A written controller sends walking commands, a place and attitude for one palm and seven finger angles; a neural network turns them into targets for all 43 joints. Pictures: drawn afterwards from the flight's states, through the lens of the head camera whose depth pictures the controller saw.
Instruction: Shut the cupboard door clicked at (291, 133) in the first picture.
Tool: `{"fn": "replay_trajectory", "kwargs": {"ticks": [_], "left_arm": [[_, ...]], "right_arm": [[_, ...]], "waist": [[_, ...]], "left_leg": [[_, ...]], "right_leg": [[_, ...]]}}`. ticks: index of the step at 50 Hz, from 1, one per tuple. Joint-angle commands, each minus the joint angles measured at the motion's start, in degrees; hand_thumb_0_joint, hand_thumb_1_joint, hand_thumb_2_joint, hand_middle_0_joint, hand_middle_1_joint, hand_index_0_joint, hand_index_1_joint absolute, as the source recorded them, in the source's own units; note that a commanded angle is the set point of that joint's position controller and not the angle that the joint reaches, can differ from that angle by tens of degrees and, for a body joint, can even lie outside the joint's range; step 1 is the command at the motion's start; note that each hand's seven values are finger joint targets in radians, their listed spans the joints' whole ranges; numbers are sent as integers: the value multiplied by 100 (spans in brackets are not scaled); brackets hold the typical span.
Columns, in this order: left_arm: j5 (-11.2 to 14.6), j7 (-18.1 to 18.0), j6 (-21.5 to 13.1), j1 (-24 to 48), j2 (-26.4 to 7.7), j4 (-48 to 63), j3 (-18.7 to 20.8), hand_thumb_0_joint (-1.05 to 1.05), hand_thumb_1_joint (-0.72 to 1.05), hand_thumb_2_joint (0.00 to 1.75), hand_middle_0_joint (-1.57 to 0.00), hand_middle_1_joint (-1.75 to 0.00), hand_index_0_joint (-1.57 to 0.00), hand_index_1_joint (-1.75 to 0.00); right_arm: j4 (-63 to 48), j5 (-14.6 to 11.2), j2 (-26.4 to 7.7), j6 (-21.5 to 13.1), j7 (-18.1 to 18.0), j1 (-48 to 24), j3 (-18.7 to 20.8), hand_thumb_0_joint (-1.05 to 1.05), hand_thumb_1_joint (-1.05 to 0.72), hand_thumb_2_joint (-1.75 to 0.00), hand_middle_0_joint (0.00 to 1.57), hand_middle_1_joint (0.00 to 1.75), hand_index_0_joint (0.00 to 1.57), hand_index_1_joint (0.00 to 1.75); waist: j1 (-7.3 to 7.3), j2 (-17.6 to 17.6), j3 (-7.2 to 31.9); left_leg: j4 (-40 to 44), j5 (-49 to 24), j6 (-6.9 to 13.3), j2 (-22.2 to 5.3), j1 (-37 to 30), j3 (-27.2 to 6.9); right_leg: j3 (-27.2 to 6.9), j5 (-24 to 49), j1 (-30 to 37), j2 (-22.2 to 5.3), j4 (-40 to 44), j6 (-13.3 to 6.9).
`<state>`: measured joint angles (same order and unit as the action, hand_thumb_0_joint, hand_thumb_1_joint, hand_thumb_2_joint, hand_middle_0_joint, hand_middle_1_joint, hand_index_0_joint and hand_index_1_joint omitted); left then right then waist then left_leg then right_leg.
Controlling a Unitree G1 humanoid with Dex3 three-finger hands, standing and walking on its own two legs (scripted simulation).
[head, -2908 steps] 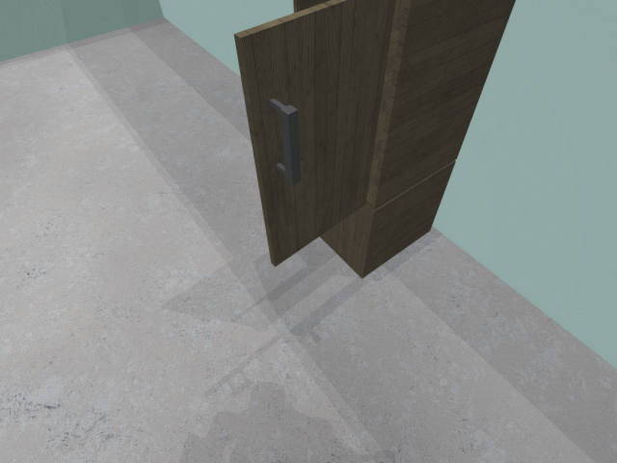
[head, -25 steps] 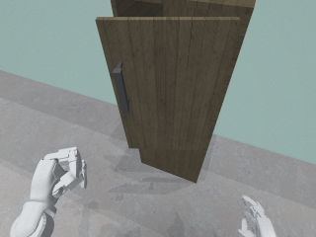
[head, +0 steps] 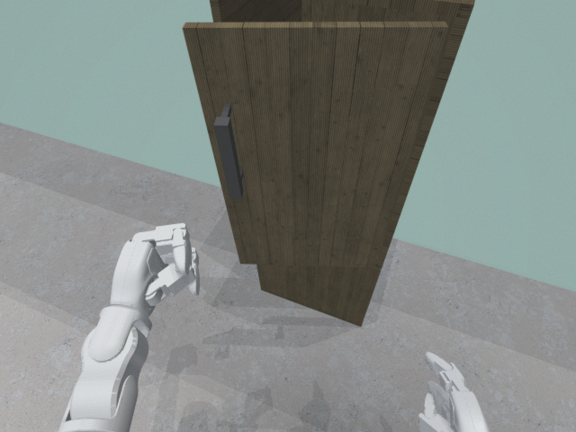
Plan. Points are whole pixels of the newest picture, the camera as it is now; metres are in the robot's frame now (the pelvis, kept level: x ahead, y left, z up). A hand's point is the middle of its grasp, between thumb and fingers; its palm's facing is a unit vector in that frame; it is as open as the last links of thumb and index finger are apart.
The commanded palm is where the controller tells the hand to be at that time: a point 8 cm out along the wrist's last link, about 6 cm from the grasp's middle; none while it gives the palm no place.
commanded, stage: bring the fist close to the handle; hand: left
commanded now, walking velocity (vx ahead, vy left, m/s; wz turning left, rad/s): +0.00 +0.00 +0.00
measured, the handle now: (232, 154) +0.53 +0.14 +0.09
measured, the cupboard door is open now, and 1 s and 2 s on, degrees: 20 20 9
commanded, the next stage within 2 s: push the door shut along its arc in 1.10 s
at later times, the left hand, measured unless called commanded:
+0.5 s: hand (238, 219) +0.38 +0.10 +0.10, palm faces -0.02 -1.00 -0.03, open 3.1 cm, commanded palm +0.36 +0.16 +0.09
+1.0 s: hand (246, 196) +0.42 +0.10 +0.10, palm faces +0.02 -1.00 -0.02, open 3.1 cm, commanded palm +0.39 +0.15 +0.09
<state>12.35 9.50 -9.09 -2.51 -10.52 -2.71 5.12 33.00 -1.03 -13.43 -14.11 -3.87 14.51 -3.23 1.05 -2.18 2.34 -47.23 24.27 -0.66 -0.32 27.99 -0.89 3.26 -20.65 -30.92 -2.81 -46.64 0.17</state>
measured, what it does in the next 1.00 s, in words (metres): stands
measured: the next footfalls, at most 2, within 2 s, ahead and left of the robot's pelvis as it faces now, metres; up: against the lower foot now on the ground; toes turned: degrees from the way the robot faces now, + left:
none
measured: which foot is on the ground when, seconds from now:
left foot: down 0.00-1.00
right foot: down 0.00-1.00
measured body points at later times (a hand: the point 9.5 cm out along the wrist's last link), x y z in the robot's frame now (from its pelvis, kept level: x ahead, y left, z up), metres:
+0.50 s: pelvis +0.00 -0.01 +0.00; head +0.04 -0.03 +0.45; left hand +0.37 +0.16 +0.10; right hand +0.14 -0.26 -0.10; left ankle +0.00 +0.13 -0.70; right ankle +0.03 -0.12 -0.70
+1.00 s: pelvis +0.00 -0.02 +0.01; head +0.05 -0.04 +0.45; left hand +0.41 +0.15 +0.10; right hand +0.07 -0.28 -0.12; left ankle +0.00 +0.13 -0.70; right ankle +0.03 -0.12 -0.70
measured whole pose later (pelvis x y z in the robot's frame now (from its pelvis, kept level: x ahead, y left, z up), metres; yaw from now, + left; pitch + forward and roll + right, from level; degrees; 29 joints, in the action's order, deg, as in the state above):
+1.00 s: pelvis +0.00 -0.02 +0.01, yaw -3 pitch +9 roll +1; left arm 7.6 1.3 -18.9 29.1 -10.0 -41.8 11.4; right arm 37.2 -0.3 -14.7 -3.8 -1.3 19.5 0.4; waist -3.0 -1.7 3.6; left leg -43.0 21.9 -1.8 -2.1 29.9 1.7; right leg 0.8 -18.3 -35.1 -0.8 -44.5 -1.1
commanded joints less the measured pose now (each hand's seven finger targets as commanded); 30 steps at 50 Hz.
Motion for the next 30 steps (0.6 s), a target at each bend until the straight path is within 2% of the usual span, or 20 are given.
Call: {"fn": "replay_trajectory", "kwargs": {"ticks": [1, 2, 3, 4, 6, 7, 10, 11, 12, 13, 15, 18, 20, 21, 22, 25, 27, 29, 30], "left_arm": [[-14, -279, -234, 1151, -651, 890, 497, 0, 90, 90, -130, -150, -130, -150], [-42, -337, -233, 1215, -729, 793, 589, 0, 90, 90, -130, -150, -130, -150], [-62, -361, -234, 1325, -590, 767, 457, 0, 90, 90, -130, -150, -130, -150], [-101, -402, -264, 1559, -646, 726, 483, 0, 90, 90, -130, -150, -130, -150], [-130, -443, -353, 1889, -511, 704, 348, 0, 90, 90, -130, -150, -130, -150], [-125, -464, -379, 1818, -582, 586, 427, 0, 90, 90, -130, -150, -130, -150], [-186, -461, -509, 2320, -426, 574, 200, 0, 90, 90, -130, -150, -130, -150], [-202, -474, -525, 2352, -429, 498, 211, 0, 90, 90, -130, -150, -130, -150], [-202, -497, -526, 2319, -533, 390, 308, 0, 90, 90, -130, -150, -130, -150], [-213, -504, -516, 2464, -487, 184, 256, 0, 90, 90, -130, -150, -130, -150], [-229, -533, -524, 2872, -342, 12, 113, 0, 90, 90, -130, -150, -130, -150], [-300, -653, -547, 3518, -371, -374, 90, 0, 90, 90, -130, -150, -130, -150], [-335, -736, -575, 3743, -342, -650, 103, 0, 90, 90, -130, -150, -130, -150], [-350, -784, -609, 3987, -414, -737, 161, 0, 90, 90, -130, -150, -130, -150], [-364, -830, -618, 4015, -581, -953, 333, 0, 90, 90, -130, -150, -130, -150], [-384, -871, -711, 4421, -661, -1393, 452, 0, 90, 90, -130, -150, -130, -150], [-403, -900, -777, 4581, -859, -1710, 647, 0, 90, 90, -130, -150, -130, -150], [-408, -884, -856, 4775, -745, -1919, 571, 0, 90, 90, -130, -150, -130, -150], [-422, -866, -891, 4918, -685, -2097, 498, 0, 90, 90, -130, -150, -130, -150]], "right_arm": [[-855, -16, -687, -171, -1, -287, 330, 0, -90, -90, 20, 30, 20, 30], [-844, -8, -689, -123, 7, -271, 342, 0, -90, -90, 20, 30, 20, 30], [-870, -2, -669, -99, 33, -308, 323, 0, -90, -90, 20, 30, 20, 30], [-839, -15, -681, -59, 40, -290, 337, 0, -90, -90, 20, 30, 20, 30], [-805, 4, -672, -32, 56, -270, 369, 0, -90, -90, 20, 30, 20, 30], [-792, 11, -692, -9, 53, -232, 382, 0, -90, -90, 20, 30, 20, 30], [-731, 7, -680, 29, 75, -216, 399, 0, -90, -90, 20, 30, 20, 30], [-711, 12, -681, 35, 78, -180, 417, 0, -90, -90, 20, 30, 20, 30], [-689, 15, -710, 56, 72, -152, 428, 0, -90, -90, 20, 30, 20, 30], [-655, 7, -702, 91, 73, -153, 418, 0, -90, -90, 20, 30, 20, 30], [-606, -5, -690, 122, 73, -150, 426, 0, -90, -90, 20, 30, 20, 30], [-518, -10, -712, 191, 54, -121, 430, 0, -90, -90, 20, 30, 20, 30], [-499, -2, -710, 229, 61, -116, 435, 0, -90, -90, 20, 30, 20, 30], [-465, 10, -719, 252, 57, -90, 442, 0, -90, -90, 20, 30, 20, 30], [-439, 24, -739, 288, 46, -47, 449, 0, -90, -90, 20, 30, 20, 30], [-396, 27, -713, 384, 63, -25, 445, 0, -90, -90, 20, 30, 20, 30], [-356, 39, -732, 458, 60, 51, 464, 0, -90, -90, 20, 30, 20, 30], [-344, 34, -706, 499, 94, 69, 467, 0, -90, -90, 20, 30, 20, 30], [-313, 35, -712, 519, 106, 120, 467, 0, -90, -90, 20, 30, 20, 30]], "waist": [[46, 239, 1284], [64, 276, 1285], [46, 295, 1218], [-8, 277, 1197], [-64, 303, 1300], [-44, 411, 1353], [-136, 137, 1463], [-114, 125, 1526], [-111, 267, 1549], [-161, 348, 1458], [-208, 291, 1381], [-279, 364, 1365], [-253, 320, 1474], [-281, 389, 1591], [-247, 532, 1652], [-252, 516, 1792], [-240, 603, 1902], [-265, 354, 1902], [-319, 476, 1848]], "left_leg": [[956, -1345, 63, 117, -171, 15], [965, -1428, 66, 112, -156, 21], [989, -1413, 65, 111, -134, 35], [982, -1388, 62, 96, -161, 50], [950, -1427, 78, 99, -257, 90], [932, -1460, 93, 95, -221, 100], [931, -1513, 74, 92, -358, 114], [910, -1608, 74, 96, -380, 122], [884, -1670, 93, 99, -346, 125], [904, -1566, 92, 98, -295, 136], [913, -1388, 86, 104, -293, 145], [922, -1213, 101, 111, -256, 128], [920, -1174, 97, 121, -261, 139], [890, -1217, 105, 129, -254, 157], [867, -1244, 122, 133, -167, 168], [860, -1309, 122, 147, -99, 226], [837, -1403, 130, 143, -21, 240], [830, -1428, 118, 145, -38, 291], [827, -1438, 116, 139, 1, 279]], "right_leg": [[17, 1182, 1103, 195, 645, -117], [12, 1251, 1178, 202, 651, -124], [11, 1274, 1165, 189, 661, -119], [9, 1243, 1098, 204, 667, -122], [-26, 1343, 1109, 210, 692, -111], [-48, 1379, 1189, 218, 711, -104], [-45, 1490, 1113, 210, 672, -116], [-63, 1622, 1170, 208, 656, -121], [-72, 1687, 1226, 209, 673, -115], [-83, 1621, 1171, 199, 711, -100], [-91, 1450, 1051, 202, 742, -96], [-122, 1251, 961, 193, 792, -92], [-133, 1215, 960, 191, 780, -99], [-168, 1304, 1024, 179, 780, -86], [-204, 1335, 1126, 183, 797, -73], [-277, 1543, 1252, 158, 788, -62], [-310, 1695, 1384, 165, 775, -55], [-328, 1825, 1322, 157, 767, -59], [-308, 1871, 1296, 165, 753, -60]]}}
